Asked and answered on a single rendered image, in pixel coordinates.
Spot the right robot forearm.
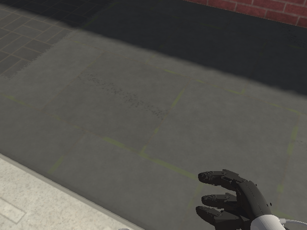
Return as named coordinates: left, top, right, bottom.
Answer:
left=250, top=215, right=290, bottom=230

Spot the robot right hand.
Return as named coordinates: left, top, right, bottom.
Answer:
left=196, top=169, right=272, bottom=230

